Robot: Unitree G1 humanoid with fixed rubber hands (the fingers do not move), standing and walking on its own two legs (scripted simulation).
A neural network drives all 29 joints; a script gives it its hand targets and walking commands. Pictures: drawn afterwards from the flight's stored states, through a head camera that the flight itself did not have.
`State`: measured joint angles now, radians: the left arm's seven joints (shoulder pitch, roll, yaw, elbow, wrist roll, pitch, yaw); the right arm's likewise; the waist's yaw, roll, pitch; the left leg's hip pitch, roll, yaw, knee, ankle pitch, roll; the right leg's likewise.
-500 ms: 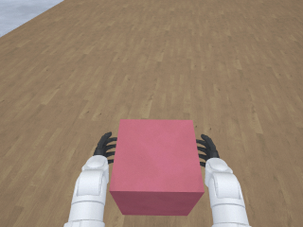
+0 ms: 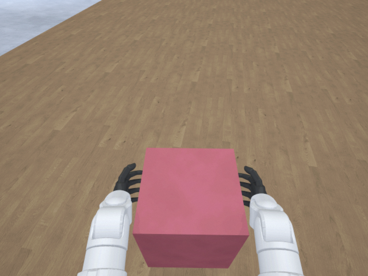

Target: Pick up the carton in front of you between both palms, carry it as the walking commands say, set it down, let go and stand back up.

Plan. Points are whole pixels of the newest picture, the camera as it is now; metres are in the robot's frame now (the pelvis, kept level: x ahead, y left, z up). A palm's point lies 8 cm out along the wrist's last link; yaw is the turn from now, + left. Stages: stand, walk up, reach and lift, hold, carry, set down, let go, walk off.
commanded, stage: carry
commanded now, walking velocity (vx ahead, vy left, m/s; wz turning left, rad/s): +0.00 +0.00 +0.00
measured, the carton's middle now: (189, 210) +0.30 +0.00 -0.05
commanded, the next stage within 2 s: hold in 0.50 s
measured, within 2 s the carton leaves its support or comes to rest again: neither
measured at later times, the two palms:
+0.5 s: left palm (122, 202) +0.27 +0.15 +0.04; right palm (260, 205) +0.27 -0.15 +0.04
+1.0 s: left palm (126, 204) +0.26 +0.14 +0.04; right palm (271, 226) +0.22 -0.16 +0.05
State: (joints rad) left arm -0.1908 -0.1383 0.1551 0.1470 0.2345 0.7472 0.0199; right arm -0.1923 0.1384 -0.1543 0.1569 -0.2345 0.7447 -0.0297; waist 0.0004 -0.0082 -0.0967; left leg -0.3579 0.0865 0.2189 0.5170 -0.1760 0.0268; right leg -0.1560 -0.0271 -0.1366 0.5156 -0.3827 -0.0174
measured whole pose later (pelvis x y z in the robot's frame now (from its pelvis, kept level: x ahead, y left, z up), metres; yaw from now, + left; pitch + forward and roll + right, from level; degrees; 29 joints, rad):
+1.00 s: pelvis -0.04 +0.03 +0.01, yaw -9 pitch -8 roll +0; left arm -0.22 -0.14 0.18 0.18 0.27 0.73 0.03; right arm -0.25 0.15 -0.21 0.28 -0.25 0.66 -0.01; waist 0.01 -0.05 0.06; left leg -0.15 0.01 0.05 0.37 -0.09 0.01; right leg -0.03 0.00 0.03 0.43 -0.27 0.00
